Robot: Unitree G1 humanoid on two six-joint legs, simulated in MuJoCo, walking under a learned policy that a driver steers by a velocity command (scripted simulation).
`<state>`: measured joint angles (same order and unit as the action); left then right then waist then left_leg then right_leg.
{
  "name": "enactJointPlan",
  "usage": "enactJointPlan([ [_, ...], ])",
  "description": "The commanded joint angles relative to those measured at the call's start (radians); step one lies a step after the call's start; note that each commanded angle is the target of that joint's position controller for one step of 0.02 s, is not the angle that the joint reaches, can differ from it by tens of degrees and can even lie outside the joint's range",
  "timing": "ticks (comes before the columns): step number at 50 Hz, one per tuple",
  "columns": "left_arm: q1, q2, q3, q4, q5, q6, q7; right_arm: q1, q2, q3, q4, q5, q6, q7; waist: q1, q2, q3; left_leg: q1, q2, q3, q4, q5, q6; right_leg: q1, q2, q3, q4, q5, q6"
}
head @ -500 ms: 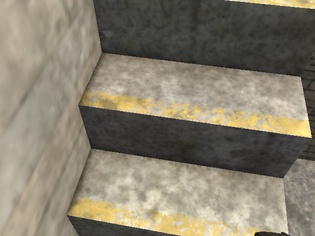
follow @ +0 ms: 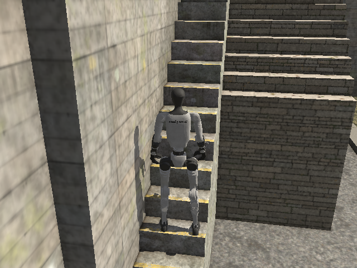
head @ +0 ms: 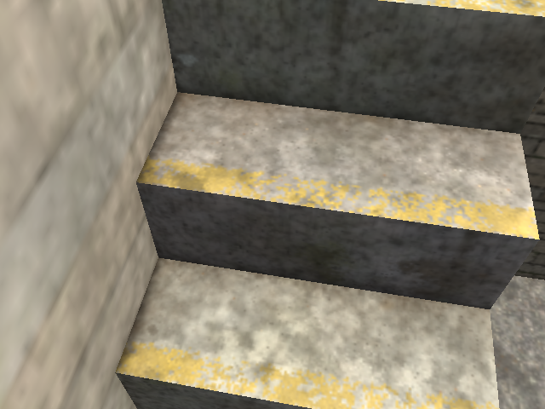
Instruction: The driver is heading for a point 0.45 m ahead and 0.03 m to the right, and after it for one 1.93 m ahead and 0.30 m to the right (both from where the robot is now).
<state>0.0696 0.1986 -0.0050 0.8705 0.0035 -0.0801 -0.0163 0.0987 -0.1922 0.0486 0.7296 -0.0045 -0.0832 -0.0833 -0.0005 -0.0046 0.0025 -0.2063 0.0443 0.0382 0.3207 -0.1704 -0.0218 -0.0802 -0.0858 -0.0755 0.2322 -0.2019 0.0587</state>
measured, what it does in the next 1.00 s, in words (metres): stands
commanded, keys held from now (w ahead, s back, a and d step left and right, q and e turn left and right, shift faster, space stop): w+shift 1.00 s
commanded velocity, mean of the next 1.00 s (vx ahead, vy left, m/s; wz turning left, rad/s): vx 1.00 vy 0.00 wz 0.00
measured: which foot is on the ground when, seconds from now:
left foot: down 0.00-1.00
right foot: down 0.00-1.00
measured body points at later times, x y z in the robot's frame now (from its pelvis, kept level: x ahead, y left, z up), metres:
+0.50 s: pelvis +0.00 +0.00 +0.00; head +0.03 +0.00 +0.45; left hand +0.15 +0.23 -0.12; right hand +0.17 -0.22 -0.10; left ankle -0.01 +0.13 -0.75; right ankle -0.06 -0.16 -0.75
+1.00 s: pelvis -0.01 +0.00 +0.00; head +0.02 +0.01 +0.45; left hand +0.14 +0.23 -0.12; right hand +0.16 -0.22 -0.11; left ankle -0.01 +0.14 -0.75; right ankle -0.06 -0.16 -0.75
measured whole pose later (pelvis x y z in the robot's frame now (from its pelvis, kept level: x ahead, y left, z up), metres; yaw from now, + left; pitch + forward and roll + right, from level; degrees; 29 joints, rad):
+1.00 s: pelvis -0.01 +0.00 +0.00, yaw +0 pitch +2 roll +0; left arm 0.08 0.21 -0.01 0.90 0.00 -0.08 -0.01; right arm 0.10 -0.20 0.05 0.80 0.00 -0.09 -0.08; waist 0.00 -0.01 0.01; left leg -0.18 0.04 0.03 0.29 -0.15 -0.02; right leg -0.06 -0.09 -0.07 0.20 -0.17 0.06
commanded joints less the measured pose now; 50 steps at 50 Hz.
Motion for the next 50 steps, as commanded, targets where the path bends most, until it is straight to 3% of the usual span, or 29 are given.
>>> enactJointPlan([
  [1,-0.033,0.093,0.015,-0.058,0.007,-0.015,-0.001,-0.050,-0.097,-0.018,-0.070,-0.006,-0.014,0.001,0.003,0.022,-0.128,0.077,0.101,-0.098,-0.019,0.205,0.082,0.040,-0.088,0.045,0.013,0.358,-0.124],
  [2,-0.046,0.091,0.019,-0.056,-0.004,-0.015,0.002,-0.040,-0.083,-0.021,-0.067,0.003,-0.017,-0.004,-0.002,0.000,-0.126,0.079,0.102,-0.100,-0.037,0.191,0.084,0.030,-0.087,0.054,0.005,0.362,-0.124],
  [3,-0.049,0.092,0.018,-0.054,-0.005,-0.015,0.003,-0.037,-0.088,-0.020,-0.063,0.004,-0.017,-0.006,-0.002,0.003,-0.122,0.079,0.102,-0.101,-0.039,0.190,0.084,0.031,-0.087,0.054,0.004,0.364,-0.124],
  [4,-0.032,0.095,0.014,-0.053,0.007,-0.016,-0.001,-0.050,-0.100,-0.017,-0.065,-0.006,-0.014,0.000,0.004,0.024,-0.127,0.078,0.100,-0.099,-0.022,0.207,0.082,0.042,-0.089,0.045,0.010,0.359,-0.125],
  [5,-0.031,0.096,0.014,-0.051,0.008,-0.016,-0.002,-0.052,-0.096,-0.016,-0.064,-0.006,-0.013,0.003,0.003,0.017,-0.131,0.080,0.101,-0.099,-0.020,0.208,0.083,0.041,-0.088,0.045,0.011,0.358,-0.125],
  [6,-0.048,0.094,0.017,-0.050,-0.004,-0.016,0.002,-0.040,-0.086,-0.018,-0.060,0.003,-0.016,-0.003,-0.003,-0.003,-0.124,0.080,0.103,-0.101,-0.038,0.189,0.085,0.030,-0.087,0.053,0.003,0.361,-0.125],
  [7,-0.049,0.095,0.016,-0.048,-0.005,-0.016,0.003,-0.038,-0.091,-0.019,-0.056,0.003,-0.016,-0.006,-0.002,0.003,-0.119,0.079,0.103,-0.102,-0.041,0.188,0.084,0.032,-0.087,0.054,0.001,0.361,-0.125],
  [8,-0.033,0.098,0.013,-0.047,0.007,-0.016,-0.001,-0.050,-0.103,-0.016,-0.058,-0.006,-0.013,0.000,0.003,0.022,-0.125,0.079,0.101,-0.100,-0.024,0.205,0.082,0.043,-0.090,0.046,0.008,0.358,-0.125],
  [9,-0.047,0.096,0.016,-0.044,-0.004,-0.016,0.002,-0.041,-0.090,-0.018,-0.055,0.003,-0.016,-0.005,-0.002,-0.001,-0.124,0.082,0.103,-0.102,-0.041,0.193,0.085,0.033,-0.088,0.054,0.000,0.363,-0.125],
  [10,-0.033,0.099,0.012,-0.044,0.007,-0.017,-0.001,-0.051,-0.104,-0.015,-0.055,-0.006,-0.013,0.001,0.003,0.021,-0.124,0.080,0.101,-0.101,-0.025,0.205,0.082,0.043,-0.089,0.045,0.007,0.356,-0.125],
  [11,-0.046,0.098,0.016,-0.041,-0.004,-0.017,0.002,-0.040,-0.090,-0.017,-0.052,0.003,-0.016,-0.004,-0.002,-0.001,-0.123,0.082,0.103,-0.103,-0.042,0.192,0.085,0.033,-0.088,0.054,-0.001,0.359,-0.125],
  [12,-0.034,0.100,0.011,-0.042,0.008,-0.017,-0.002,-0.050,-0.106,-0.014,-0.052,-0.006,-0.013,0.001,0.003,0.020,-0.124,0.081,0.102,-0.102,-0.026,0.205,0.083,0.043,-0.089,0.045,0.005,0.354,-0.126],
  [13,-0.047,0.098,0.015,-0.039,-0.004,-0.017,0.002,-0.041,-0.092,-0.016,-0.049,0.003,-0.016,-0.004,-0.002,-0.001,-0.121,0.082,0.103,-0.103,-0.043,0.191,0.085,0.033,-0.089,0.054,-0.002,0.359,-0.125],
  [14,-0.034,0.101,0.010,-0.039,0.008,-0.017,-0.002,-0.051,-0.107,-0.013,-0.049,-0.006,-0.013,0.001,0.003,0.020,-0.123,0.081,0.102,-0.102,-0.027,0.204,0.083,0.044,-0.090,0.045,0.004,0.354,-0.126],
  [15,-0.047,0.099,0.015,-0.037,-0.004,-0.017,0.002,-0.041,-0.093,-0.016,-0.047,0.003,-0.015,-0.004,-0.002,-0.001,-0.120,0.082,0.103,-0.104,-0.045,0.191,0.085,0.033,-0.089,0.054,-0.004,0.358,-0.126],
  [16,-0.022,0.101,0.010,-0.040,0.008,-0.019,0.001,-0.047,-0.103,-0.013,-0.041,-0.008,-0.018,0.003,0.004,0.040,-0.126,0.089,0.101,-0.093,-0.023,0.220,0.086,0.056,-0.096,0.050,-0.002,0.364,-0.121],
  [17,-0.024,0.104,0.011,-0.039,0.009,-0.019,0.001,-0.046,-0.096,-0.012,-0.040,-0.007,-0.020,0.007,0.001,0.029,-0.129,0.087,0.102,-0.094,-0.021,0.227,0.087,0.058,-0.095,0.048,0.000,0.369,-0.119],
  [18,-0.040,0.105,0.014,-0.040,-0.002,-0.018,0.006,-0.036,-0.086,-0.014,-0.034,0.003,-0.024,0.001,-0.003,0.003,-0.123,0.087,0.104,-0.098,-0.038,0.213,0.089,0.052,-0.093,0.055,-0.009,0.370,-0.118],
  [20,-0.042,0.105,0.013,-0.041,-0.002,-0.017,0.008,-0.038,-0.094,-0.016,-0.030,0.003,-0.024,-0.002,-0.002,0.004,-0.115,0.087,0.104,-0.099,-0.043,0.212,0.088,0.053,-0.094,0.056,-0.013,0.370,-0.117],
  [21,-0.028,0.106,0.010,-0.044,0.008,-0.018,0.004,-0.050,-0.107,-0.014,-0.031,-0.007,-0.020,0.004,0.003,0.020,-0.119,0.088,0.104,-0.097,-0.027,0.225,0.086,0.060,-0.095,0.047,-0.005,0.367,-0.118],
  [22,-0.039,0.105,0.014,-0.041,-0.002,-0.017,0.007,-0.041,-0.092,-0.016,-0.028,0.002,-0.023,0.000,-0.001,-0.003,-0.118,0.088,0.104,-0.099,-0.044,0.209,0.089,0.052,-0.093,0.055,-0.014,0.365,-0.118],
  [50,-0.025,0.104,0.012,-0.026,0.000,-0.015,0.011,-0.031,-0.097,-0.023,0.002,0.009,-0.023,0.000,0.003,0.011,-0.102,0.099,0.102,-0.110,-0.061,0.181,0.092,0.039,-0.092,0.054,-0.030,0.312,-0.122],
])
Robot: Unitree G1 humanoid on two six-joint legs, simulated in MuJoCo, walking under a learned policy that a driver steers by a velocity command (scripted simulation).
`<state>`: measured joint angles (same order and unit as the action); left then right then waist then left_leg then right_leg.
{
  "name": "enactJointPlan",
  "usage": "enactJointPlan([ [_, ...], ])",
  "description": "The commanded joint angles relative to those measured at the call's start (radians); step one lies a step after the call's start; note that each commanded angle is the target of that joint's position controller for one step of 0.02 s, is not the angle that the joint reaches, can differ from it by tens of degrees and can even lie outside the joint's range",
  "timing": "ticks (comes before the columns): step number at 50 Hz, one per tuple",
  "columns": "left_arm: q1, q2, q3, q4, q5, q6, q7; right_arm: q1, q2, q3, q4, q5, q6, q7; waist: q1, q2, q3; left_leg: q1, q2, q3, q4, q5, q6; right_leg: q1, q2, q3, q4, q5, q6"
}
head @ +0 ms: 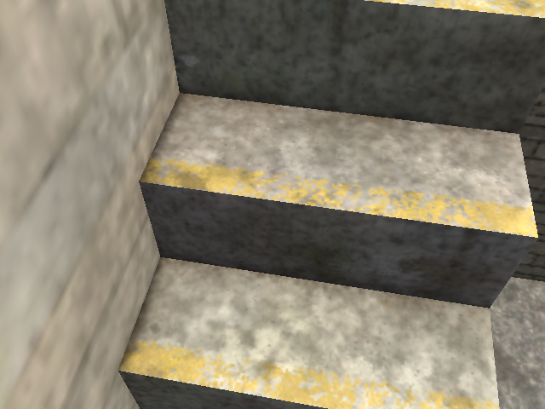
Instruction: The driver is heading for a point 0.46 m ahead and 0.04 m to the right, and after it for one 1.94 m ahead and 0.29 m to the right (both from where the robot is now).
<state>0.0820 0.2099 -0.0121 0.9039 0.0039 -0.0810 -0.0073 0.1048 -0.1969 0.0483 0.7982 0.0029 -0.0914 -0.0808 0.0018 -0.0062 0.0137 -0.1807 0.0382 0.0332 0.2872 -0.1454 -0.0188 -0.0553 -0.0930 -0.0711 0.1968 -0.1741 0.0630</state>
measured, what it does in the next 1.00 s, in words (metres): stands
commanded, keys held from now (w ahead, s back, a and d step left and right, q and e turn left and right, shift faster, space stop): w+shift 0.54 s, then shift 0.46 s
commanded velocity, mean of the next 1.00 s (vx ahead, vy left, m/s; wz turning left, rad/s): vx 0.74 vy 0.00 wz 0.00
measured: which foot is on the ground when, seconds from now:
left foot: down 0.00-1.00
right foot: down 0.00-1.00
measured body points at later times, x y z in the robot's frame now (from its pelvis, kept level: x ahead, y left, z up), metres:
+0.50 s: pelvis +0.00 +0.00 +0.00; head +0.03 +0.00 +0.45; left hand +0.15 +0.23 -0.12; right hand +0.16 -0.23 -0.11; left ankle +0.00 +0.13 -0.75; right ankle -0.05 -0.16 -0.75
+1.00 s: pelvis -0.04 -0.01 -0.01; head -0.01 -0.01 +0.44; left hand +0.05 +0.25 -0.14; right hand +0.07 -0.27 -0.13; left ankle +0.00 +0.13 -0.75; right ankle -0.05 -0.16 -0.75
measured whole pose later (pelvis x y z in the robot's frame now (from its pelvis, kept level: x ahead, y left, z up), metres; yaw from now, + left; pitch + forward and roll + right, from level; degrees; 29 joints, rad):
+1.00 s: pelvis -0.04 -0.01 -0.01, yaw +0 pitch +0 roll -1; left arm 0.20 0.24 0.00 0.88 0.03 -0.05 -0.02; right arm 0.20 -0.25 0.01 0.80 0.01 0.00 -0.10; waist 0.00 0.02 0.06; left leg -0.28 0.06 0.01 0.42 -0.15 -0.03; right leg -0.17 -0.08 -0.07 0.38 -0.21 0.06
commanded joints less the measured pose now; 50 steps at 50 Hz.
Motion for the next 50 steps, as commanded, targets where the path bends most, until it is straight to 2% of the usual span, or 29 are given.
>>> enactJointPlan([
  [1,-0.037,0.093,0.020,-0.059,0.000,-0.014,0.002,-0.038,-0.092,-0.023,-0.066,0.001,-0.015,-0.003,0.000,0.013,-0.113,0.072,0.108,-0.105,-0.028,0.156,0.089,0.014,-0.085,0.050,0.005,0.284,-0.126],
  [19,-0.035,0.092,0.020,-0.055,-0.001,-0.014,0.003,-0.037,-0.091,-0.023,-0.062,0.001,-0.015,-0.003,0.001,0.011,-0.111,0.070,0.108,-0.107,-0.030,0.162,0.088,0.020,-0.086,0.048,0.001,0.295,-0.127],
  [20,-0.023,0.094,0.016,-0.057,0.009,-0.015,-0.002,-0.049,-0.102,-0.021,-0.066,-0.010,-0.011,0.003,0.004,0.027,-0.115,0.070,0.106,-0.104,-0.013,0.170,0.087,0.026,-0.087,0.040,0.009,0.292,-0.128],
  [21,-0.033,0.093,0.022,-0.056,0.000,-0.015,0.001,-0.038,-0.088,-0.024,-0.062,0.001,-0.013,-0.001,-0.001,0.000,-0.114,0.067,0.108,-0.107,-0.027,0.153,0.091,0.019,-0.084,0.047,0.004,0.289,-0.129],
  [23,-0.034,0.092,0.021,-0.058,-0.001,-0.014,0.002,-0.038,-0.093,-0.024,-0.061,0.002,-0.013,-0.003,0.000,0.007,-0.106,0.064,0.107,-0.107,-0.030,0.149,0.090,0.018,-0.085,0.048,0.002,0.288,-0.129],
  [24,-0.021,0.094,0.018,-0.059,0.010,-0.015,-0.003,-0.050,-0.104,-0.022,-0.065,-0.009,-0.009,0.003,0.004,0.023,-0.112,0.065,0.105,-0.105,-0.011,0.157,0.089,0.025,-0.086,0.039,0.012,0.285,-0.130],
  [25,-0.034,0.092,0.022,-0.058,0.000,-0.015,0.000,-0.041,-0.088,-0.023,-0.063,0.001,-0.012,-0.001,-0.001,0.001,-0.110,0.062,0.107,-0.107,-0.028,0.148,0.091,0.017,-0.085,0.047,0.004,0.288,-0.130],
  [26,-0.034,0.092,0.021,-0.060,-0.001,-0.015,0.001,-0.039,-0.092,-0.023,-0.061,0.001,-0.013,-0.003,0.000,0.006,-0.105,0.062,0.107,-0.108,-0.029,0.148,0.090,0.017,-0.084,0.047,0.003,0.288,-0.129],
  [27,-0.021,0.094,0.018,-0.061,0.010,-0.016,-0.003,-0.050,-0.104,-0.022,-0.066,-0.010,-0.009,0.003,0.003,0.023,-0.111,0.063,0.105,-0.104,-0.010,0.157,0.089,0.024,-0.086,0.038,0.012,0.286,-0.130],
  [28,-0.024,0.093,0.021,-0.055,0.000,-0.015,0.001,-0.027,-0.086,-0.021,-0.057,-0.005,-0.012,-0.002,-0.001,0.004,-0.110,0.069,0.112,-0.106,-0.022,0.196,0.086,0.021,-0.089,0.048,0.005,0.326,-0.126],
  [29,-0.005,0.098,0.016,-0.057,0.008,-0.015,-0.001,-0.021,-0.104,-0.019,-0.055,-0.019,-0.009,0.000,0.006,0.030,-0.111,0.076,0.117,-0.105,-0.003,0.277,0.079,0.035,-0.093,0.041,0.013,0.368,-0.121],
  [31,0.014,0.112,0.018,-0.054,0.004,-0.012,0.000,0.013,-0.110,-0.022,-0.045,-0.024,-0.004,-0.003,0.006,0.029,-0.130,0.092,0.125,-0.103,0.019,0.381,0.077,0.051,-0.092,0.038,0.031,0.406,-0.111],
  [32,0.018,0.113,0.024,-0.047,-0.009,-0.008,0.005,0.038,-0.100,-0.025,-0.036,-0.017,-0.006,-0.010,0.001,0.012,-0.136,0.097,0.124,-0.100,0.019,0.378,0.077,0.048,-0.084,0.042,0.038,0.388,-0.107],
  [33,0.029,0.116,0.020,-0.053,0.002,-0.006,0.002,0.030,-0.119,-0.026,-0.039,-0.023,0.002,-0.009,0.007,0.038,-0.126,0.092,0.128,-0.104,0.031,0.400,0.073,0.044,-0.092,0.039,0.041,0.399,-0.105],
  [37,0.057,0.121,0.023,-0.052,0.009,0.004,-0.002,0.059,-0.138,-0.038,-0.028,-0.014,0.026,-0.020,0.006,0.031,-0.110,0.079,0.135,-0.109,0.043,0.353,0.065,-0.005,-0.092,0.043,0.068,0.320,-0.096],
  [45,0.111,0.139,0.032,-0.065,0.020,0.006,-0.007,0.084,-0.149,-0.057,-0.053,-0.006,0.067,-0.029,0.001,0.017,-0.078,0.018,0.126,-0.103,0.087,0.220,0.058,-0.092,-0.084,0.044,0.125,0.221,-0.109],
  [46,0.127,0.134,0.032,-0.068,0.021,0.011,-0.006,0.103,-0.156,-0.063,-0.049,0.002,0.074,-0.027,0.002,0.001,-0.065,0.004,0.123,-0.099,0.091,0.201,0.055,-0.104,-0.079,0.042,0.133,0.203,-0.111],
  [49,0.144,0.125,0.031,-0.075,0.029,0.023,-0.007,0.107,-0.142,-0.065,-0.061,0.003,0.093,-0.029,-0.001,0.014,-0.050,-0.029,0.117,-0.095,0.100,0.101,0.054,-0.143,-0.075,0.044,0.152,0.132,-0.117],
  [50,0.177,0.123,0.028,-0.070,0.028,0.025,-0.007,0.140,-0.144,-0.069,-0.045,0.010,0.098,-0.020,0.002,0.027,-0.043,-0.046,0.110,-0.091,0.108,0.009,0.046,-0.154,-0.074,0.051,0.137,0.045,-0.125],
])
